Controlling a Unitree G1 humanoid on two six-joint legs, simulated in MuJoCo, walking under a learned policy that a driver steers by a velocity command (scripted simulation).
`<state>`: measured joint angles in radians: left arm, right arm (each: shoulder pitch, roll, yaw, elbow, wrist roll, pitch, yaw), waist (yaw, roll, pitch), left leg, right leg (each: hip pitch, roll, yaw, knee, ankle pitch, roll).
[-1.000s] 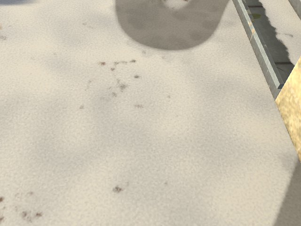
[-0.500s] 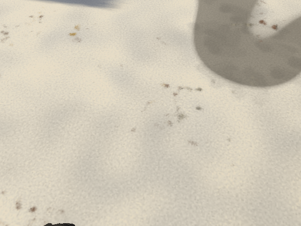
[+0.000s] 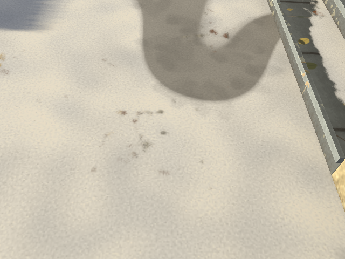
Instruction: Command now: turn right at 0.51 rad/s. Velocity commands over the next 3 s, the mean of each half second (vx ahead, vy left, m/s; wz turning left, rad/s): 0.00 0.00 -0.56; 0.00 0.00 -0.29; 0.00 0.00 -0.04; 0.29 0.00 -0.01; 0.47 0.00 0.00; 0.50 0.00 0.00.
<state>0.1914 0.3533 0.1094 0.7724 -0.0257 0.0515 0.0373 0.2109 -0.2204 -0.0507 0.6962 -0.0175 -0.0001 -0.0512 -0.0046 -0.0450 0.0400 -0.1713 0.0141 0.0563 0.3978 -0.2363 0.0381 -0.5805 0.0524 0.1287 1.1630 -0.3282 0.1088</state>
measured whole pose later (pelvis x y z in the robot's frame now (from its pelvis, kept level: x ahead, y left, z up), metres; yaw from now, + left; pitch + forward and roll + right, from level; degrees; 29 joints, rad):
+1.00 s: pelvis +0.02 -0.05 -0.01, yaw -25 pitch +0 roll +0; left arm 0.19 0.29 0.05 0.69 0.02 0.04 0.01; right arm 0.20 -0.24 -0.03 0.69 -0.03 -0.03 0.00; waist 0.00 -0.02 0.01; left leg -0.24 -0.01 -0.02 0.53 -0.29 -0.01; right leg -0.26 0.04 0.12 0.56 -0.28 0.01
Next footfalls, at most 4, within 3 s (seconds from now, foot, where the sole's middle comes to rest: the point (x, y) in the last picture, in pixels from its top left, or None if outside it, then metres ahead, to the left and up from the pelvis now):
0.28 right None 0.01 -0.18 -0.78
0.76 left None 0.10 0.05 -0.78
2.16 left None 0.43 -0.08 -0.78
2.66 right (262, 237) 0.57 -0.38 -0.78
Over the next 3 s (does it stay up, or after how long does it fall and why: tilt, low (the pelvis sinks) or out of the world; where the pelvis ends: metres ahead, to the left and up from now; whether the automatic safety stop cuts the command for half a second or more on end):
stays up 0.63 -0.28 0.00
